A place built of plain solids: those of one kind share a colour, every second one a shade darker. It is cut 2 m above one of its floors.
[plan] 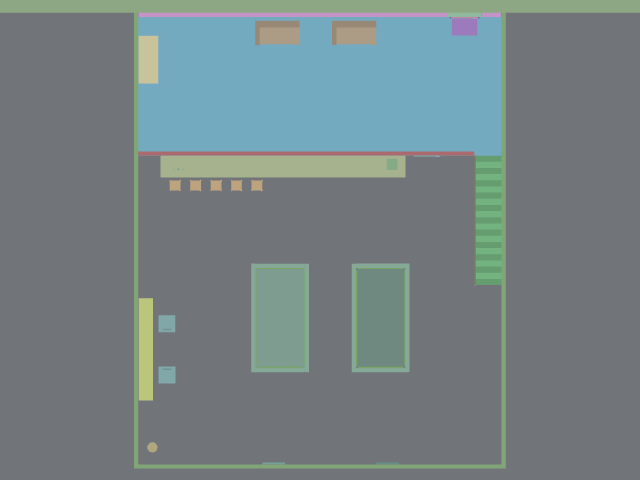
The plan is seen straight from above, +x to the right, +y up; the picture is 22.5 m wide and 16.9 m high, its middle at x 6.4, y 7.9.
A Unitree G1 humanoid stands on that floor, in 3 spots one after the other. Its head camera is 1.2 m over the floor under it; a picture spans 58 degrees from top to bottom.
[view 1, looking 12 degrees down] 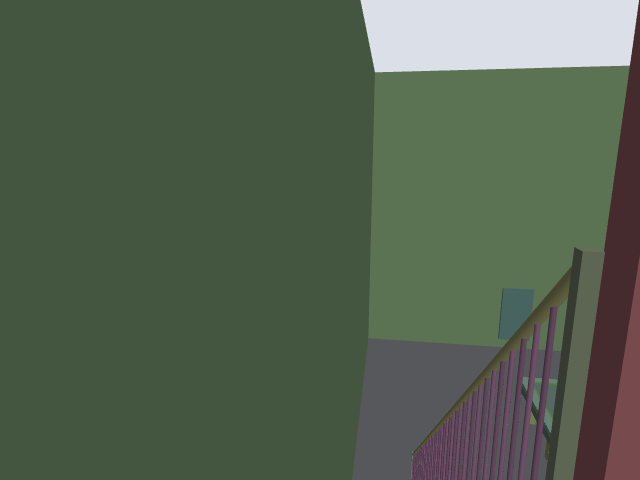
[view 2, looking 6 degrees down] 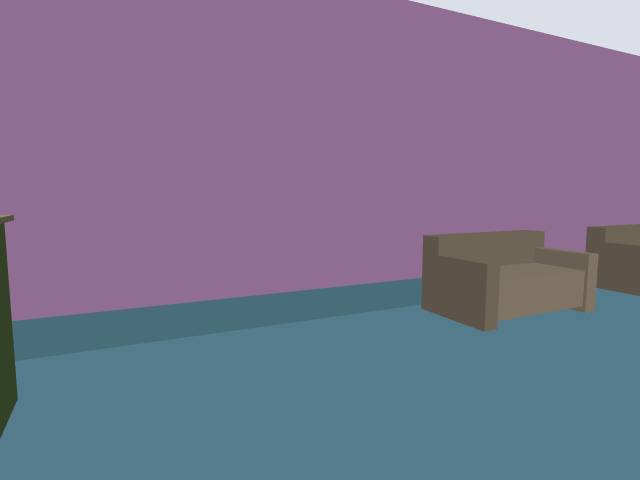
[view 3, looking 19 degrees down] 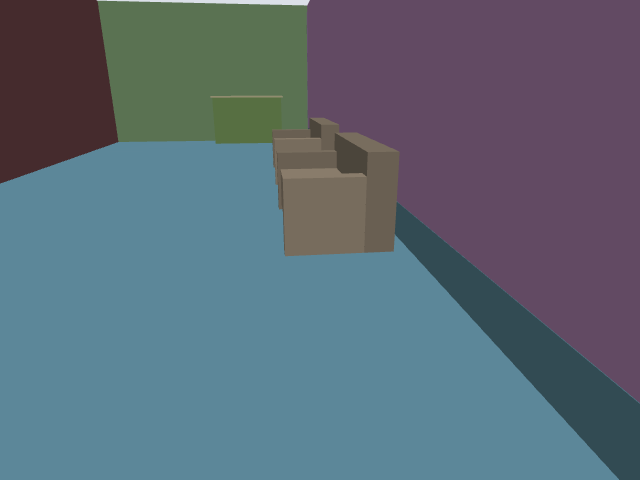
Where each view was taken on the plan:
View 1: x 12.34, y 11.97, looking -81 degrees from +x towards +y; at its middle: wall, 2.96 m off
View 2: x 1.20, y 12.07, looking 64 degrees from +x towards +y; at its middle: window_wall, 4.12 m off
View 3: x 11.49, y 14.65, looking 173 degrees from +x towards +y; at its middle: sofa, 3.32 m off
